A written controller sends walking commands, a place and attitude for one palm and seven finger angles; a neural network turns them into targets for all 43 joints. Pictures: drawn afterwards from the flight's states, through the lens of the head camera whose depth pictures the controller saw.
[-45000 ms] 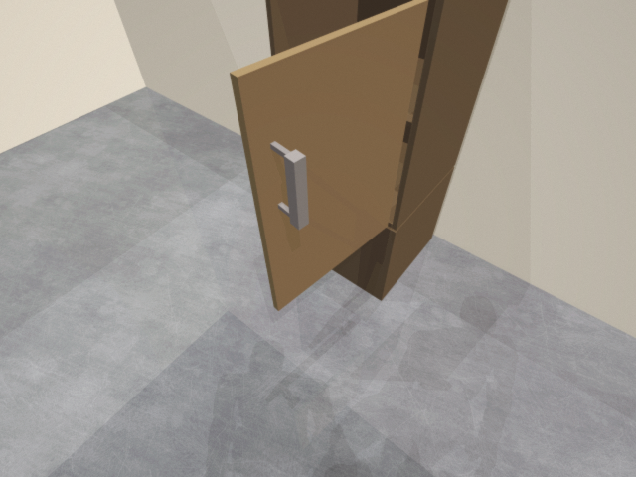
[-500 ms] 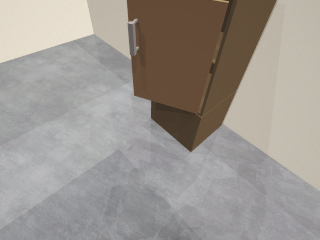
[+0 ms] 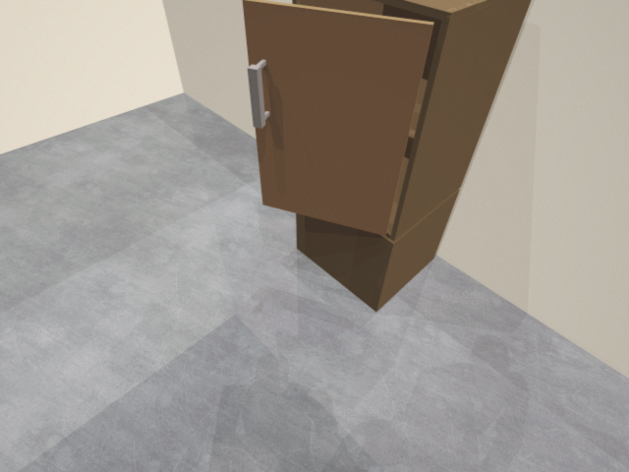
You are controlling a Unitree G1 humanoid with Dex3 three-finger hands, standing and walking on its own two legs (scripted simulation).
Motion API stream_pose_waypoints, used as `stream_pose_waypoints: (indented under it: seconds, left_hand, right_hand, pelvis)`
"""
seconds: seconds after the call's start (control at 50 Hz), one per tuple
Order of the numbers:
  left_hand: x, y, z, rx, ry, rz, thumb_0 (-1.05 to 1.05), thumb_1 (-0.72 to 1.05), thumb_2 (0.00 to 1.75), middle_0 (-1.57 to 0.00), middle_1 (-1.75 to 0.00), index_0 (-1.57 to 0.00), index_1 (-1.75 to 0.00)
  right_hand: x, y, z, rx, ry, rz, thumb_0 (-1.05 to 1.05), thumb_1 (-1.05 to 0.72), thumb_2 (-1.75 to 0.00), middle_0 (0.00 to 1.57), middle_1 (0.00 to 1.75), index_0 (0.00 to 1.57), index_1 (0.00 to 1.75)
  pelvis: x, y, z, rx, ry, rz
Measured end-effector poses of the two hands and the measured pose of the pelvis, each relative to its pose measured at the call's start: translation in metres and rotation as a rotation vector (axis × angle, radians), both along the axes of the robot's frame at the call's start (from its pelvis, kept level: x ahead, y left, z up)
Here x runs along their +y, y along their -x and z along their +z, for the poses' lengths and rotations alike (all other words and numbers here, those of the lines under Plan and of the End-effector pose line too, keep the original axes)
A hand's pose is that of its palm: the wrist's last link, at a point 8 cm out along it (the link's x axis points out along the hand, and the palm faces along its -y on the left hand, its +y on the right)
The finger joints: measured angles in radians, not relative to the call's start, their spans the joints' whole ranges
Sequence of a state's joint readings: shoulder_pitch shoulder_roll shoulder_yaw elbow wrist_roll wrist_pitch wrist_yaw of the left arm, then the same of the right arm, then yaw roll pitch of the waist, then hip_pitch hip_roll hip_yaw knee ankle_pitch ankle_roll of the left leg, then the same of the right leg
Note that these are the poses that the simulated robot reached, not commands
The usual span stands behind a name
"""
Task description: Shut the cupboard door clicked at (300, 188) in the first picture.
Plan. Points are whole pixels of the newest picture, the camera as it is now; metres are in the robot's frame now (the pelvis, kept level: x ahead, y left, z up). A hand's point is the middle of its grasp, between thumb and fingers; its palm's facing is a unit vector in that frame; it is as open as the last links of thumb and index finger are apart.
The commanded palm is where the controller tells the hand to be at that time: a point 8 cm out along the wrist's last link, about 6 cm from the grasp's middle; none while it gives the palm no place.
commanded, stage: let the arm hang, fingers relaxed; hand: left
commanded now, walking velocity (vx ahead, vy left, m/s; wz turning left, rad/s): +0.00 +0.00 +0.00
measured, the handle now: (260, 94) +0.93 +0.18 +0.05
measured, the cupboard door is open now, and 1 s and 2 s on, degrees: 27 27 27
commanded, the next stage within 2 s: look to check the result in 0.10 s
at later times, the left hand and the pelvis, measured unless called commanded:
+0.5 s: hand out of the picture +0.00 +0.19 -0.17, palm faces +0.00 -0.97 -0.24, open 7.3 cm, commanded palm none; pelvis +0.01 -0.01 +0.00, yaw +0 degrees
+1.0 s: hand out of the picture +0.07 +0.20 -0.17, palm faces +0.04 -0.96 -0.28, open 7.3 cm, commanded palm none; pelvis +0.03 -0.01 +0.00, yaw +3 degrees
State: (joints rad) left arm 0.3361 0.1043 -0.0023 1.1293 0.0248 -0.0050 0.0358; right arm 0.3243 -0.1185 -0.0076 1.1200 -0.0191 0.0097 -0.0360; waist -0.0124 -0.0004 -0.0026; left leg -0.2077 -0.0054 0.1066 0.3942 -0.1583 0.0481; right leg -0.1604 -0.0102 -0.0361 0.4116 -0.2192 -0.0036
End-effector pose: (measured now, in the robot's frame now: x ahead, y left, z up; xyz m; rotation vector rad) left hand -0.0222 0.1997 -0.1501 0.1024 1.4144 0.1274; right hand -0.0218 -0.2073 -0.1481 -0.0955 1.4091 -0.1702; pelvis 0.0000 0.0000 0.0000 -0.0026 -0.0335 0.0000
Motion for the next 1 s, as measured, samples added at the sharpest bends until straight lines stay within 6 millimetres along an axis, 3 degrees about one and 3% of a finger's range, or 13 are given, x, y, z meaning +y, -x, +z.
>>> stream_pose_waypoints:
  seconds: [0.4, 0.82, 1.0]
  left_hand:
    - [0.031, -0.011, 0.009, 0.026, -0.080, -0.020, 0.00, 0.91, 0.90, -0.20, -0.30, -0.20, -0.30]
    - [0.046, -0.079, 0.018, -0.095, -0.117, -0.054, 0.00, 0.91, 0.90, -0.20, -0.30, -0.20, -0.30]
    - [0.046, -0.089, 0.017, -0.113, -0.135, -0.014, 0.00, 0.91, 0.90, -0.20, -0.30, -0.20, -0.30]
  right_hand:
    - [-0.032, -0.008, 0.005, 0.030, 0.055, 0.015, 0.00, -0.91, -0.90, 0.20, 0.30, 0.20, 0.30]
    - [-0.063, -0.086, 0.017, -0.098, 0.113, 0.081, 0.00, -0.90, -0.90, 0.20, 0.30, 0.20, 0.30]
    - [-0.063, -0.104, 0.013, -0.091, 0.106, 0.117, 0.00, -0.91, -0.90, 0.20, 0.30, 0.20, 0.30]
  pelvis:
    - [-0.006, -0.006, 0.002, 0.001, 0.001, 0.001]
    - [-0.011, -0.025, 0.005, 0.003, -0.001, 0.010]
    - [-0.014, -0.031, 0.001, 0.017, -0.003, 0.053]
